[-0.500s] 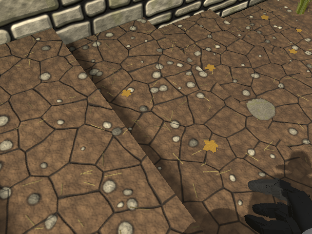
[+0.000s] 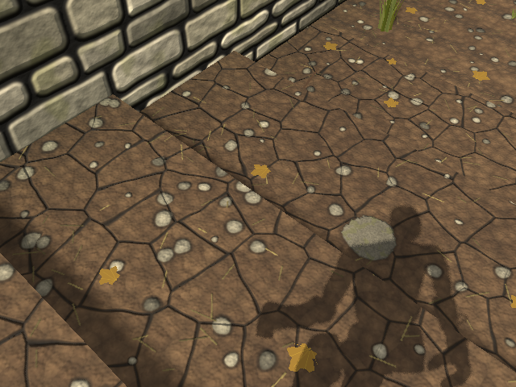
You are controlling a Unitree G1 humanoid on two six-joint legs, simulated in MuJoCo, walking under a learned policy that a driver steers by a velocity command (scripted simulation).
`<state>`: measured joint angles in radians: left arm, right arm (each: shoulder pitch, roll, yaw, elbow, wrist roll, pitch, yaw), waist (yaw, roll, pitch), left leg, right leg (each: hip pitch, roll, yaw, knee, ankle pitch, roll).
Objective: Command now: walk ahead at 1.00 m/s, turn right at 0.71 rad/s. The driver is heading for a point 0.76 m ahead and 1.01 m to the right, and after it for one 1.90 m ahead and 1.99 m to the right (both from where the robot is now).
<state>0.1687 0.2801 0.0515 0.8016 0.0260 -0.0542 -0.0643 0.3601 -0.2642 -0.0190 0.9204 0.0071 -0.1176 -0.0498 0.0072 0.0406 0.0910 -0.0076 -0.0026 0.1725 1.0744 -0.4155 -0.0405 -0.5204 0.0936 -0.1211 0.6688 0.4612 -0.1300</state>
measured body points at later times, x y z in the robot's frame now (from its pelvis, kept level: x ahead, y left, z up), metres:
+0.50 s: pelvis +0.46 -0.11 -0.14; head +0.50 -0.12 +0.31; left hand +0.60 +0.17 -0.26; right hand +0.46 -0.39 -0.26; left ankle +0.45 +0.06 -0.67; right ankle +0.44 -0.14 -0.86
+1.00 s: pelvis +0.86 -0.29 -0.14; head +0.88 -0.33 +0.31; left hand +1.23 -0.29 -0.20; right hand +0.59 -0.44 -0.26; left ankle +0.87 -0.12 -0.86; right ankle +0.89 -0.49 -0.80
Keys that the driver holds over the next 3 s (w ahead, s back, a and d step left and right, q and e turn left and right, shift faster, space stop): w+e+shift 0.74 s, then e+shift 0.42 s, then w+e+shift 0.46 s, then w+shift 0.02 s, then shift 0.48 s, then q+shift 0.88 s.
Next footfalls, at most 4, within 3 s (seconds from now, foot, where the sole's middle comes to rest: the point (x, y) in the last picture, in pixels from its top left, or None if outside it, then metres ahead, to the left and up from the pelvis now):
0.12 left None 0.14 0.13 -0.71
0.38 right None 0.48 -0.16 -0.89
0.70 left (313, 262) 0.90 -0.15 -0.89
1.16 right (413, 258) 1.02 -0.54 -1.06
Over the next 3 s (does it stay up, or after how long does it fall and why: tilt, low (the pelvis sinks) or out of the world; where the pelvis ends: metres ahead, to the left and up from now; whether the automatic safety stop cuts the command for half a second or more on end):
stays up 1.11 -0.83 -0.28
